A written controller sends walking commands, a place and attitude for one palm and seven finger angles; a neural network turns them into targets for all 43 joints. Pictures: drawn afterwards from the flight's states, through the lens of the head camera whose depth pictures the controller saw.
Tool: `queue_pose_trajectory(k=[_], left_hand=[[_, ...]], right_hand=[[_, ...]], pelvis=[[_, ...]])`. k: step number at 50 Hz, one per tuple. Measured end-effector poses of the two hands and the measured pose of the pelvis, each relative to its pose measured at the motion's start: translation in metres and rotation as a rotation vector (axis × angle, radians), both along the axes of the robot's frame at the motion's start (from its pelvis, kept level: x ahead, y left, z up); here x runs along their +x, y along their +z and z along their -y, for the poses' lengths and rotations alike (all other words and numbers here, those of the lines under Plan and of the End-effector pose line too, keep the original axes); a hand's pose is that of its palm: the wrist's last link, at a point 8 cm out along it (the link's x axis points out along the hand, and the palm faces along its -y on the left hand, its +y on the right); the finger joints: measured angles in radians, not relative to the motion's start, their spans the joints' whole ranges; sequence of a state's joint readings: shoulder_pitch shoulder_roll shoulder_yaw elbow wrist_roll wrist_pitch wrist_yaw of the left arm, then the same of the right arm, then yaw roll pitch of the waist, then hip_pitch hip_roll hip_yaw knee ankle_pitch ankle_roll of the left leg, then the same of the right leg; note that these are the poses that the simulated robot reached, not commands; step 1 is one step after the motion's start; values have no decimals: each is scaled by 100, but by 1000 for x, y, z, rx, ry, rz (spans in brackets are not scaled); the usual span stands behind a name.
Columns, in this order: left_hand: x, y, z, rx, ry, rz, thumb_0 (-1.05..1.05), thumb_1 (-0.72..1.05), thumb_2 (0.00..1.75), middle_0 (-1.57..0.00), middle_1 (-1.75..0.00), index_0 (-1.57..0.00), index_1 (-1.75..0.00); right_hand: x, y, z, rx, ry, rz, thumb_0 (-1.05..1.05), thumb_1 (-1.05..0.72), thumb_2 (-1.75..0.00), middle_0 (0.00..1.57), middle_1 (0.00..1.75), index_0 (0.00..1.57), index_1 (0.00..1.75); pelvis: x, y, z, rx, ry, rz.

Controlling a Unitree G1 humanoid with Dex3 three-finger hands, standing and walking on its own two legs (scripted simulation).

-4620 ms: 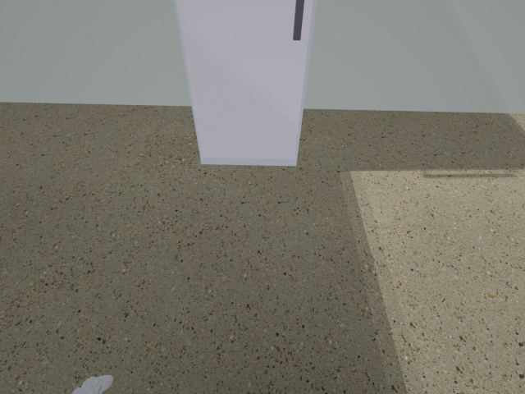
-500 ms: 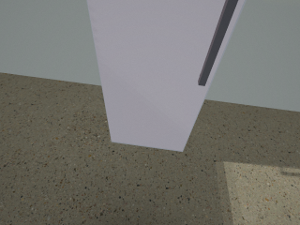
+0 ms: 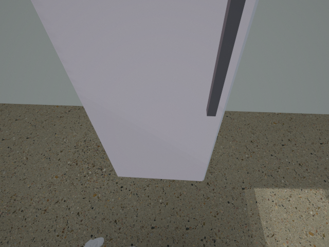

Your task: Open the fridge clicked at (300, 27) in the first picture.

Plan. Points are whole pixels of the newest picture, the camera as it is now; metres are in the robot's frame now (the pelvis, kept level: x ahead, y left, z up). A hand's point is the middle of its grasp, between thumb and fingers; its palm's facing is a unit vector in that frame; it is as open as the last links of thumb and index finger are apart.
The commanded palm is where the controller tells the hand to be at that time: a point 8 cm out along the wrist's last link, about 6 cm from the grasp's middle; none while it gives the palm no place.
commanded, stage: come to a stop and stand still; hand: right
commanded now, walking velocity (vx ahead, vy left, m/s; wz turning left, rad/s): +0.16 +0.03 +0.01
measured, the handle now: (225, 36) +0.53 -0.13 +0.23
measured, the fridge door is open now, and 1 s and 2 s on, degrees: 0 0 0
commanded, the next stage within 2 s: look again from close up in 1.72 s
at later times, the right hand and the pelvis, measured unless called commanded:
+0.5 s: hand out of the picture +0.12 -0.16 -0.16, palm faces +0.04 +0.97 -0.23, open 7.3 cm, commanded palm none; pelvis +0.03 +0.02 +0.00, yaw -1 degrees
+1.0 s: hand out of the picture +0.02 -0.18 -0.16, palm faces +0.01 +0.98 -0.19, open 7.4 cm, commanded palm none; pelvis +0.01 +0.00 +0.01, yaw +0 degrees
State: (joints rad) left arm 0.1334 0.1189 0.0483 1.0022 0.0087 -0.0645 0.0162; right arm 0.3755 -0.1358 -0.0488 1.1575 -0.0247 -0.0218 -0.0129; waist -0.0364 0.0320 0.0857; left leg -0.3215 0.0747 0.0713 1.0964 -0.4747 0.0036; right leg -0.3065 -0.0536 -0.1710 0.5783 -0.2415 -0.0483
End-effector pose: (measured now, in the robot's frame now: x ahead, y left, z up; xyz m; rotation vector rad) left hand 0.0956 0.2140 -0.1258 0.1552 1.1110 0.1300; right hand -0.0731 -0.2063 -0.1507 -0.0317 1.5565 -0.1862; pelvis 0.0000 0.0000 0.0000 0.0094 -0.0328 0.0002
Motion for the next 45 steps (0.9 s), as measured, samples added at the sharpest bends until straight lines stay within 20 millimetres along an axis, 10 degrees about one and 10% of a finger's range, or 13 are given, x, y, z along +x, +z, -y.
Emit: queue_pose_trajectory(k=[9,17,33,45], left_hand=[[-18,-2,-20,19,52,-140,-3,94,90,-20,-30,-20,-30],[-35,-30,-32,-57,124,-252,0,92,90,-20,-30,-20,-30],[-64,-9,-13,36,64,-218,0,91,90,-20,-30,-19,-30],[-103,7,21,3,93,-293,0,91,90,-20,-30,-20,-30]], right_hand=[[146,19,25,-102,89,264,1,-91,-90,20,30,19,30],[199,24,-3,-128,162,334,0,-91,-90,20,30,20,30],[135,4,35,-85,72,290,1,-91,-90,21,30,20,30],[74,16,44,-50,74,99,1,-91,-90,20,30,20,30]], pelvis=[[38,10,-6,-22,-8,-5],[53,0,-28,-26,-12,6],[6,-1,6,-6,-17,-9],[12,18,14,2,-6,-38]])
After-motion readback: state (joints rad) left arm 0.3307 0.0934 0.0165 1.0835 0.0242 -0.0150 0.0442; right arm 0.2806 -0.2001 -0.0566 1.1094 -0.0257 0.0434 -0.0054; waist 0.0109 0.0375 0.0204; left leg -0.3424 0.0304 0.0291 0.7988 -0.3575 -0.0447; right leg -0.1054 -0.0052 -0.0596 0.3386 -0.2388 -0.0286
